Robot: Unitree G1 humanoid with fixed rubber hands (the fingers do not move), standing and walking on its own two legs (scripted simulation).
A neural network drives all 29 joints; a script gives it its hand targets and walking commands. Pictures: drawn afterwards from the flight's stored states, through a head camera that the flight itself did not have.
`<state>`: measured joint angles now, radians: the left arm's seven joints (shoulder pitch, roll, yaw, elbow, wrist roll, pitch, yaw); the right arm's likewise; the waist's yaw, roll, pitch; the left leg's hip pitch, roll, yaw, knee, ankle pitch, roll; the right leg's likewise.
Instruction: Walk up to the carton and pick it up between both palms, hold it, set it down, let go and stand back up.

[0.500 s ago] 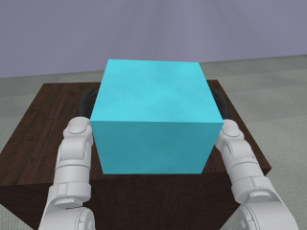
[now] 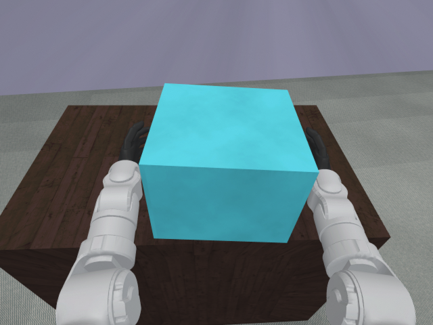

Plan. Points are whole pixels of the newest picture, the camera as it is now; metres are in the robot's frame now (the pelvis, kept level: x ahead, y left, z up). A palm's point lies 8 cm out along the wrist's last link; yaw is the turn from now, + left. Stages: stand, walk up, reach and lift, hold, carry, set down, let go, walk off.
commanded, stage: set down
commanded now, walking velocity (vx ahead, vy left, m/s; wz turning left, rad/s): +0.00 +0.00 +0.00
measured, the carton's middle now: (223, 160) +0.43 +0.02 +0.09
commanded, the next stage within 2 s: none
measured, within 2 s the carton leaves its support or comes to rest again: rests again in 1.10 s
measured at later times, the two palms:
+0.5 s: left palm (132, 164) +0.41 +0.20 +0.09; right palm (307, 169) +0.42 -0.15 +0.08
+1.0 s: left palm (140, 168) +0.43 +0.20 +0.06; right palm (305, 169) +0.44 -0.16 +0.06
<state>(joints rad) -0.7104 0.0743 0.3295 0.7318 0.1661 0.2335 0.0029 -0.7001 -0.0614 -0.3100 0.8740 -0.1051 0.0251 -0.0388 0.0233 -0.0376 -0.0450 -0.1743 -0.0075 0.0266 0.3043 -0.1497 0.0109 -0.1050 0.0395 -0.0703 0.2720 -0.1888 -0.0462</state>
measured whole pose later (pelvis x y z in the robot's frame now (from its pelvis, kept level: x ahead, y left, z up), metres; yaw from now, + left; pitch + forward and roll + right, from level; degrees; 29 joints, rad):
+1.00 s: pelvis +0.02 +0.00 -0.01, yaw -1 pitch +14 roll +0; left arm -0.79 0.09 0.34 1.02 0.11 -0.06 0.04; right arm -0.79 -0.07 -0.45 1.04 -0.25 -0.17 -0.01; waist 0.05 -0.01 -0.15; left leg -0.44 0.00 0.04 0.35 -0.16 0.02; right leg -0.38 0.04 -0.06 0.34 -0.20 -0.04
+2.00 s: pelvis +0.01 +0.01 -0.01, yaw -1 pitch +13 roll +0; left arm -0.82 0.06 0.46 1.06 0.23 -0.16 0.01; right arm -0.78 -0.04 -0.60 1.02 -0.33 -0.26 0.04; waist 0.06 -0.02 -0.09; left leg -0.43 -0.01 0.06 0.35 -0.15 0.03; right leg -0.38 0.03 -0.05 0.33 -0.19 -0.03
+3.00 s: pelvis -0.03 +0.00 -0.03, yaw -2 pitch +25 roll -2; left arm -0.96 0.36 -0.06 1.21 -0.38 -0.10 0.06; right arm -0.99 -0.40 0.05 1.23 0.39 -0.10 0.01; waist 0.08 0.01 -0.29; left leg -0.85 0.04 0.03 0.61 -0.20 0.01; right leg -0.77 0.07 -0.08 0.54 -0.22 -0.05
